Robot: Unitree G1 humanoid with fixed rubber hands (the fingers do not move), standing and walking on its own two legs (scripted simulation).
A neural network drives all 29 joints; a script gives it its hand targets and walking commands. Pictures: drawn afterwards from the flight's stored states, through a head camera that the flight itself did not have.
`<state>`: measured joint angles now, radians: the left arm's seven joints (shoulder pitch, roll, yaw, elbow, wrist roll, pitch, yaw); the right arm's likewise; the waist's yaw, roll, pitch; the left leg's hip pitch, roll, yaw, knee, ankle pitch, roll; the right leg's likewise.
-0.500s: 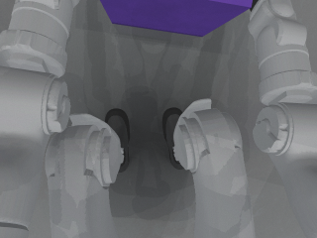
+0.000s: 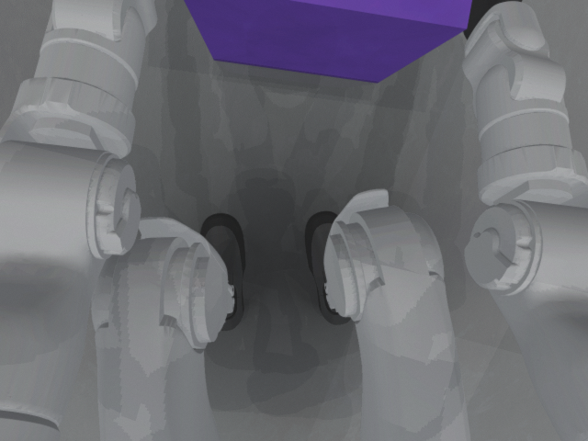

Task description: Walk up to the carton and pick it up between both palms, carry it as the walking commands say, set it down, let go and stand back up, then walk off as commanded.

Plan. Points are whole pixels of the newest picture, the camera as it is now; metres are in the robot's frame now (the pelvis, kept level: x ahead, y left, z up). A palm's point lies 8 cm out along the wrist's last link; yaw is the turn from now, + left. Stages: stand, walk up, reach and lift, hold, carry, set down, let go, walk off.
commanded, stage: set down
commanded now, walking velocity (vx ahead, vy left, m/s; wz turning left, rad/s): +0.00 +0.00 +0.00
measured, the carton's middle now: out of the picture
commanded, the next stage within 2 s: none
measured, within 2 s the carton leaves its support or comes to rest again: rests again in 0.42 s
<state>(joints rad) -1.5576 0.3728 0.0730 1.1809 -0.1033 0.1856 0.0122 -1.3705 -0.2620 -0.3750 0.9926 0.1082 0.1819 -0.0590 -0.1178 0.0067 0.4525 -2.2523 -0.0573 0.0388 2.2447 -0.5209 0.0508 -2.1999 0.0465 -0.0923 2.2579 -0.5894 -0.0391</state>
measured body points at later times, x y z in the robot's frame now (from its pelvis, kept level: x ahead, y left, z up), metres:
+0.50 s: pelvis +0.01 +0.00 +0.00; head +0.38 -0.01 +0.24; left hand +0.59 +0.10 -0.19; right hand +0.51 -0.24 -0.18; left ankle +0.13 +0.10 -0.32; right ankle +0.12 -0.10 -0.32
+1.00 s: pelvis +0.01 -0.01 +0.01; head +0.38 -0.02 +0.25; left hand +0.59 +0.13 -0.17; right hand +0.51 -0.28 -0.16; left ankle +0.13 +0.10 -0.32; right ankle +0.12 -0.10 -0.32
